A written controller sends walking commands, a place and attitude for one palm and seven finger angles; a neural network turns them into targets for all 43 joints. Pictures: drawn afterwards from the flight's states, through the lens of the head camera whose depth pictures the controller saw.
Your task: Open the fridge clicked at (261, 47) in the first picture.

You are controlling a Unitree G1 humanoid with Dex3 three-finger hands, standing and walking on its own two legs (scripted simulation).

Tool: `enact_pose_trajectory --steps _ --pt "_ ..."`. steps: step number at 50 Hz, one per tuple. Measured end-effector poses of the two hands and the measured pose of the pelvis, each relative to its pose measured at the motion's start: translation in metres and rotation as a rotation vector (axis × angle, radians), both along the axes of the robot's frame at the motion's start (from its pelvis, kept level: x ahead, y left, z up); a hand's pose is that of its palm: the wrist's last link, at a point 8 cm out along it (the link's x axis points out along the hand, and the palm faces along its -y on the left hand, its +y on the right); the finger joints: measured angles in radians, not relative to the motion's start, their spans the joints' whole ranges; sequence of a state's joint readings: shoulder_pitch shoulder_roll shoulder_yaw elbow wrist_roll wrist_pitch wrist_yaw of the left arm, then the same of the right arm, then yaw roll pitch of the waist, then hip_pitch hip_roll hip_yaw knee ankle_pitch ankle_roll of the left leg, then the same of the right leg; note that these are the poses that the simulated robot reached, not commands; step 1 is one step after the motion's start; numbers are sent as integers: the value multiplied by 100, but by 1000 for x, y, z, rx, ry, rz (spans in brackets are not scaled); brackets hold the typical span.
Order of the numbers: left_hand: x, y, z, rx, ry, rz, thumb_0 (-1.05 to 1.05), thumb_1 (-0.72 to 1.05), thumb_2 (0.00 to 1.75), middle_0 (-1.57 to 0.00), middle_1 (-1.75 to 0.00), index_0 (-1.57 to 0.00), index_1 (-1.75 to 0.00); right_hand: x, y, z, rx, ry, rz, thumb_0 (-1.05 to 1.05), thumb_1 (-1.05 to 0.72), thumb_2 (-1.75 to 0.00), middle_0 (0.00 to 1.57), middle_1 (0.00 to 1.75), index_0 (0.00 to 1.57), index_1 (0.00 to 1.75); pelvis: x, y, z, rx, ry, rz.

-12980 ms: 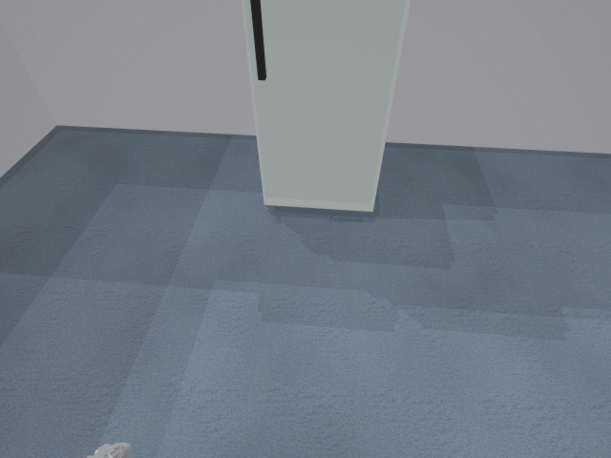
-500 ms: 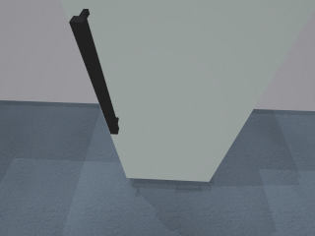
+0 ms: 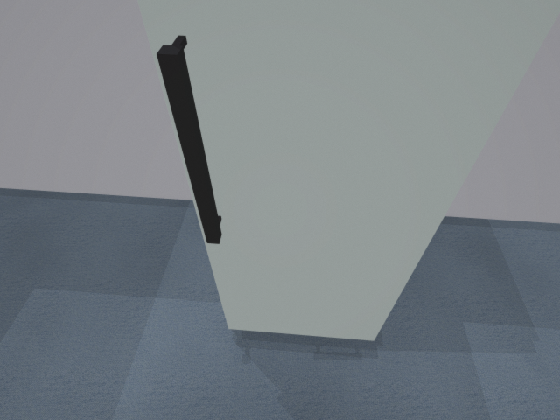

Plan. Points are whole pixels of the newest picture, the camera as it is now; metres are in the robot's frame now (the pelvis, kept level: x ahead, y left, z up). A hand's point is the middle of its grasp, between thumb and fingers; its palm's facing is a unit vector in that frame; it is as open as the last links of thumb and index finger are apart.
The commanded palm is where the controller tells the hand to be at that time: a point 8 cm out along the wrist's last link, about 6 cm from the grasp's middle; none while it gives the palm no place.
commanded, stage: come to a stop and stand still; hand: left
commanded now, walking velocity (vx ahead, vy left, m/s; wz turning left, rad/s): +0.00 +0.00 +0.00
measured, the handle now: (201, 160) +0.48 +0.17 +0.11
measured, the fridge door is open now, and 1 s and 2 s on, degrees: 0 0 0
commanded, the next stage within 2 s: look again from close up in 0.62 s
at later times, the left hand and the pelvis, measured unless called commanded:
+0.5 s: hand out of the picture +0.02 +0.17 -0.16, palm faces +0.03 -0.97 -0.25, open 7.3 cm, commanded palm none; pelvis +0.01 -0.01 +0.00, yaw +0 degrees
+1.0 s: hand out of the picture +0.00 +0.15 -0.16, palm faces +0.04 -0.98 -0.22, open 7.3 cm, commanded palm none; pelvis +0.00 -0.02 +0.01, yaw +1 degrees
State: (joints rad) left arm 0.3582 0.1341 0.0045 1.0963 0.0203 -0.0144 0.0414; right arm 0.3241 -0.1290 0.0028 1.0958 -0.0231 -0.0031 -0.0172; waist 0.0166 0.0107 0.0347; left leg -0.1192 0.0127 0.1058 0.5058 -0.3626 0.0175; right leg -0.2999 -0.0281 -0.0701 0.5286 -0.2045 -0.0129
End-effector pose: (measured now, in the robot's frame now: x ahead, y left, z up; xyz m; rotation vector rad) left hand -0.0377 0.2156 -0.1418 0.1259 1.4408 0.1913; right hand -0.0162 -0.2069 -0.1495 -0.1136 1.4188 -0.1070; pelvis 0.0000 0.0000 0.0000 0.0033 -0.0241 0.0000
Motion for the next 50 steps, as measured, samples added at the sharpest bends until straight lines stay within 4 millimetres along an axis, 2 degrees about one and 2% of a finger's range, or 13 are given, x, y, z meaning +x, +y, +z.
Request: enact_pose_trajectory --steps 4,7,10,16,26,37,50 --pt "-18 -7 2 -14 71 1 0 91 89 -20 -30 -20 -30 0 5 -5 13 -11 -6 0 -91 -90 20 30 19 30 3 2 -2 1 4 5" --pt "-17 -8 5 -10 78 8 1 91 89 -20 -30 -20 -30 3 10 -10 31 -21 -6 0 -91 -90 20 30 19 30 8 4 -2 0 -2 8" --pt "-6 -8 6 -2 54 5 1 91 89 -20 -30 -20 -30 8 15 -13 51 -34 -6 0 -91 -90 20 30 19 30 11 3 -1 3 -7 8" --pt "29 -9 9 16 -28 -24 1 91 89 -20 -30 -20 -30 13 18 -13 70 -47 -4 0 -91 -90 20 30 19 30 14 -1 1 9 -11 6" --pt "52 -1 14 52 -73 -37 2 93 89 -20 -30 -20 -30 0 2 -10 48 0 -13 0 -91 -90 20 30 19 30 14 -9 3 13 -12 5" --pt "46 -9 13 41 -55 -33 1 93 89 -20 -30 -20 -30 -15 -16 -4 19 52 -8 0 -91 -90 19 30 19 30 9 -18 5 15 -10 9" --pt "32 -19 10 17 -33 -25 1 93 89 -20 -30 -20 -30 -11 -20 -1 17 36 -3 0 -91 -90 20 30 19 30 4 -23 6 10 -9 11"
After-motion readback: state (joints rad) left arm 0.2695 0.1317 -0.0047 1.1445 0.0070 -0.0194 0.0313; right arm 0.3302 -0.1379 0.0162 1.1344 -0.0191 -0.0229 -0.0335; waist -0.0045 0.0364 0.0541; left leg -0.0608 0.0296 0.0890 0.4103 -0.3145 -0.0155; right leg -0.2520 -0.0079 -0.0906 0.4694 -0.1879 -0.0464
